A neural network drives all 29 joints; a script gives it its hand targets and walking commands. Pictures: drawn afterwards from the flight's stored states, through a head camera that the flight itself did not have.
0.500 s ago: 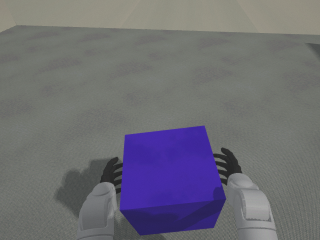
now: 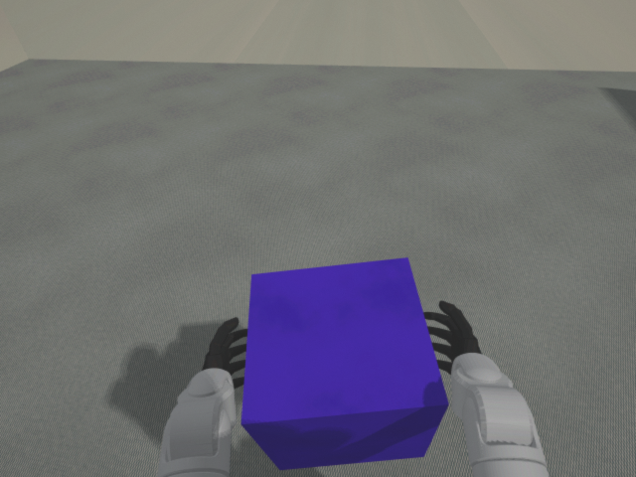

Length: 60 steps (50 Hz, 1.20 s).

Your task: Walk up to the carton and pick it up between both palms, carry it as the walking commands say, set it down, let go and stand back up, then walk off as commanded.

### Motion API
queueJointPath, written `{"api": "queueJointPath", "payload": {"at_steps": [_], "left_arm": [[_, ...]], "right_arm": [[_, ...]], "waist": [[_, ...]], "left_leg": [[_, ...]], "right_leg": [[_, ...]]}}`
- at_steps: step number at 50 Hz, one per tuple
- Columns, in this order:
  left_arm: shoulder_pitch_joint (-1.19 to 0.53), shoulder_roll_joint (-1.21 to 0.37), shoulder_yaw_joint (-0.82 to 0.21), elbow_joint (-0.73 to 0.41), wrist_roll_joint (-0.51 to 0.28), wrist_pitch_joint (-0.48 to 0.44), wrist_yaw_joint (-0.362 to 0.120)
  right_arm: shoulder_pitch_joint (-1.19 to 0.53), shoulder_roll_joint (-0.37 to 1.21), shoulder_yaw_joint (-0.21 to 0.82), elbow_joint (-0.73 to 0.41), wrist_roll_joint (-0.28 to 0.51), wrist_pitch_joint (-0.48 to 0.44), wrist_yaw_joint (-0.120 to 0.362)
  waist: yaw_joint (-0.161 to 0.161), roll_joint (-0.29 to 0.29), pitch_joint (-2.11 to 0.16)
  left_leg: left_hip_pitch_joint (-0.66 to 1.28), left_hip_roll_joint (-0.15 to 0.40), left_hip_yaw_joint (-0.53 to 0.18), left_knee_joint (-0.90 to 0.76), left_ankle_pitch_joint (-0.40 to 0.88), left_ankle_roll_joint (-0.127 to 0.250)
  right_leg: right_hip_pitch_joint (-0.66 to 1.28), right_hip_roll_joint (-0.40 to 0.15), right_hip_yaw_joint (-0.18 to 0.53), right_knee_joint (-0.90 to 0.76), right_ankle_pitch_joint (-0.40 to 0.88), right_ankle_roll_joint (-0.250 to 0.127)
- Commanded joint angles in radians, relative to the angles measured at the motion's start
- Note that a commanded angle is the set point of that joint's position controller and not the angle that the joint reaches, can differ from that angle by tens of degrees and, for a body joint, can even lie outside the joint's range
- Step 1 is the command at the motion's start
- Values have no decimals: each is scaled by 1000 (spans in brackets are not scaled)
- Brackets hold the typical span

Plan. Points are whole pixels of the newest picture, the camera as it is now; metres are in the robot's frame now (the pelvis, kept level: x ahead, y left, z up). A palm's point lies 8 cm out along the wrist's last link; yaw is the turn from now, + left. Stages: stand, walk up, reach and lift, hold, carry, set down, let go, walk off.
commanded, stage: carry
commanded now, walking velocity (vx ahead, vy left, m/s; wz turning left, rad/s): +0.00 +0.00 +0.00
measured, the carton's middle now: (340, 369) +0.30 +0.00 -0.04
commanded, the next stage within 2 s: hold in 0.08 s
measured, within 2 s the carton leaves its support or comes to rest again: neither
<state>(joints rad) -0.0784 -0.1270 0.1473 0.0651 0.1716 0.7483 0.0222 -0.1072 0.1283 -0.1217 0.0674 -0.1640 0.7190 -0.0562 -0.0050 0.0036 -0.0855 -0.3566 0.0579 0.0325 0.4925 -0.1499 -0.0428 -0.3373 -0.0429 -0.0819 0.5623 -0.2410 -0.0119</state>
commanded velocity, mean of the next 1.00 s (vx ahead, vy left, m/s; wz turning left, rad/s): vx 0.00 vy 0.00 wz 0.00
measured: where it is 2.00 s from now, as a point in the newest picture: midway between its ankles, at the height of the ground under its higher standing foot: outside the picture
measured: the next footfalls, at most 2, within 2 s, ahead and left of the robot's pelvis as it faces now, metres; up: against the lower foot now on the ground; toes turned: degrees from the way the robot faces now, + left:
none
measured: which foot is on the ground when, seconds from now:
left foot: down 0.00-1.00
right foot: down 0.00-1.00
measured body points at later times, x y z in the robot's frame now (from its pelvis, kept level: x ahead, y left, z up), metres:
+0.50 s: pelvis +0.03 +0.02 +0.01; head -0.02 +0.03 +0.46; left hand +0.33 +0.18 +0.04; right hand +0.33 -0.13 +0.06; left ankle +0.07 +0.14 -0.73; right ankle +0.03 -0.11 -0.73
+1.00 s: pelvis +0.03 +0.00 +0.02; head -0.02 +0.00 +0.46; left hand +0.31 +0.16 +0.03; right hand +0.32 -0.16 +0.05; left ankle +0.07 +0.14 -0.73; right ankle +0.04 -0.11 -0.73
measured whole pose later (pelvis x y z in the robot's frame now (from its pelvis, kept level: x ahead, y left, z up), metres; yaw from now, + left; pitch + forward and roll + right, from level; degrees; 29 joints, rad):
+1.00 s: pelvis +0.03 +0.00 +0.02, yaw -8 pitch -7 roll +0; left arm -0.13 -0.13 0.20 0.17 0.28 0.77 -0.01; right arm -0.24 0.15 -0.17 0.29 -0.27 0.70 0.00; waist 0.10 0.00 0.01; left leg 0.00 0.02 -0.08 0.27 -0.14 -0.03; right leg -0.01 0.05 0.09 0.29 -0.14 -0.02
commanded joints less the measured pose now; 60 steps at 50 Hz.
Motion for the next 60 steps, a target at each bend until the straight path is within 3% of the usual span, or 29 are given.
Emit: {"api": "queueJointPath", "payload": {"at_steps": [1, 4, 5, 6, 7, 9, 11, 16, 18, 19, 23, 24, 28, 31, 32, 33, 35, 38, 41, 46, 47, 48, 49, 50, 53, 54, 55, 58, 60], "left_arm": [[-516, -692, -542, -164, -213, -77, -158], [-513, -684, -526, -141, -197, -89, -157], [-432, -782, -561, -56, -196, -66, -194], [-510, -769, -588, -106, -205, -83, -199], [-577, -762, -574, -126, -196, -87, -202], [-718, -765, -601, -152, -220, -88, -228], [-841, -756, -611, -142, -238, -83, -249], [-779, -812, -530, 45, -186, -30, -252], [-779, -839, -487, 125, -164, -18, -253], [-769, -849, -475, 141, -159, -18, -252], [-755, -894, -457, 150, -162, -26, -251], [-762, -912, -478, 126, -175, -28, -253], [-706, -946, -539, 6, -205, -38, -243], [-691, -956, -596, -96, -227, -42, -232], [-643, -950, -586, -100, -218, -38, -225], [-625, -957, -600, -116, -222, -36, -222], [-561, -945, -600, -134, -216, -30, -218], [-517, -914, -585, -149, -199, -25, -211], [-522, -882, -559, -123, -186, -18, -211], [-656, -828, -538, -71, -187, -33, -237], [-535, -848, -446, 5, -103, -37, -253], [-568, -840, -441, 38, -110, -43, -262], [-626, -823, -418, 63, -106, -61, -273], [-661, -817, -393, 97, -102, -75, -284], [-824, -839, -361, 179, -117, -127, -324], [-861, -853, -366, 205, -128, -142, -334], [-903, -873, -364, 232, -122, -155, -344], [-969, -877, -341, 297, -93, -187, -357], [-975, -872, -308, 326, -63, -211, -353]], "right_arm": [[-382, 699, 537, -102, 198, -37, 187], [-381, 683, 517, -83, 183, -49, 187], [-498, 853, 596, -81, 194, -40, 218], [-488, 880, 576, -72, 188, -46, 210], [-516, 889, 579, -55, 195, -53, 217], [-577, 916, 585, -45, 191, -56, 234], [-596, 961, 566, 46, 184, -49, 240], [-653, 983, 520, 217, 163, -36, 288], [-681, 967, 476, 275, 140, -38, 306], [-675, 971, 469, 295, 138, -39, 312], [-684, 949, 443, 284, 116, -50, 324], [-678, 946, 438, 265, 111, -52, 322], [-635, 937, 484, 157, 126, -61, 322], [-578, 927, 510, 106, 135, -59, 323], [-565, 925, 521, 100, 142, -57, 326], [-543, 918, 525, 87, 144, -58, 325], [-511, 913, 549, 57, 155, -56, 325], [-479, 900, 544, 61, 157, -51, 325], [-462, 903, 516, 102, 148, -45, 320], [-541, 948, 489, 151, 144, -47, 311], [-503, 973, 510, 174, 157, -52, 321], [-526, 969, 489, 197, 141, -61, 322], [-581, 991, 481, 216, 141, -71, 320], [-611, 993, 460, 242, 132, -80, 317], [-736, 1051, 408, 329, 105, -123, 307], [-741, 1067, 382, 355, 91, -135, 304], [-761, 1074, 353, 388, 78, -152, 302], [-751, 1068, 262, 494, 33, -183, 298], [-754, 1061, 238, 535, 17, -200, 297]], "waist": [[3, -34, -235], [4, -11, -237], [72, -157, -203], [40, -119, -204], [58, -99, -227], [57, -79, -196], [55, -40, -157], [114, 78, -90], [111, 92, -58], [118, 106, -52], [99, 64, -80], [68, 48, -99], [52, 25, -198], [23, 30, -257], [40, 31, -254], [26, 39, -263], [39, 43, -266], [53, 54, -232], [62, 50, -166], [66, 18, -104], [212, 62, -96], [176, 15, -83], [191, 10, -91], [180, -16, -74], [138, -73, -99], [106, -92, -109], [93, -57, -126], [36, -29, -146], [38, -12, -154]], "left_leg": [[101, 68, -42, -47, 25, 55], [103, 73, -45, -53, 43, 56], [350, -153, -52, -72, 4, 87], [351, -158, -42, -80, 30, 92], [360, -163, -43, -97, 42, 92], [287, -162, -49, -103, -42, 101], [239, -151, -63, -111, -92, 105], [242, -135, -82, -185, -126, 84], [245, -130, -85, -205, -135, 78], [246, -122, -89, -218, -106, 76], [329, -115, -101, -223, 65, 53], [367, -113, -109, -216, 123, 45], [457, -103, -126, -206, 368, 12], [502, -90, -140, -196, 481, -6], [499, -87, -143, -200, 507, -7], [511, -82, -144, -197, 536, -11], [506, -84, -141, -200, 573, -13], [479, -85, -131, -219, 543, -11], [436, -98, -115, -246, 424, -1], [361, -133, -77, -266, 130, 29], [338, -177, -51, -234, 111, 37], [332, -174, -55, -226, 50, 51], [309, -178, -51, -218, 0, 60], [267, -174, -50, -208, -49, 68], [224, -157, -62, -144, -101, 79], [220, -148, -70, -133, -108, 81], [199, -146, -71, -122, -120, 79], [150, -141, -73, -95, -140, 74], [107, -141, -67, -81, -150, 75]], "right_leg": [[59, -107, 107, -143, -43, -26], [62, -104, 98, -127, -26, -26], [162, 108, 168, -239, -25, 26], [196, 106, 174, -234, 57, 24], [212, 112, 171, -226, 88, 20], [228, 111, 180, -242, -14, 3], [253, 101, 186, -246, -62, -8], [295, 107, 172, -240, -40, -29], [298, 109, 169, -250, -43, -34], [317, 112, 169, -246, -8, -37], [324, 118, 162, -261, 108, -46], [322, 119, 161, -265, 146, -45], [366, 133, 154, -269, 303, -42], [382, 140, 152, -271, 356, -40], [394, 139, 150, -278, 370, -40], [393, 139, 153, -281, 383, -41], [421, 138, 155, -287, 430, -39], [440, 134, 161, -300, 446, -40], [448, 124, 168, -312, 427, -39], [419, 110, 179, -320, 281, -17], [395, 102, 202, -313, 212, 0], [360, 98, 204, -313, 158, 8], [346, 91, 211, -308, 113, 14], [330, 85, 215, -300, 56, 13], [263, 75, 219, -272, -56, 13], [244, 83, 207, -259, -65, 14], [246, 86, 198, -244, -75, 7], [214, 100, 181, -209, -70, -3], [209, 104, 176, -183, -71, -6]]}}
